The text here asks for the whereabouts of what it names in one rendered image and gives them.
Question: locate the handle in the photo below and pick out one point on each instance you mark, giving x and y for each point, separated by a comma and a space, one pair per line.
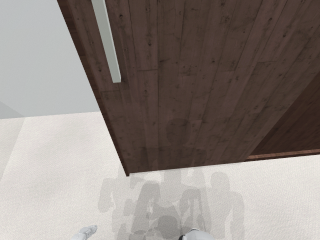
102, 19

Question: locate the robot right thigh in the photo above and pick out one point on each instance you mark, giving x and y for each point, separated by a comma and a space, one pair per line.
197, 235

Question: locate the wardrobe door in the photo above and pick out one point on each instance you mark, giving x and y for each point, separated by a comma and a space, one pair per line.
202, 81
299, 127

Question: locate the robot left hand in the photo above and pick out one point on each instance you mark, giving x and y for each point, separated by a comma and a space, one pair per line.
85, 232

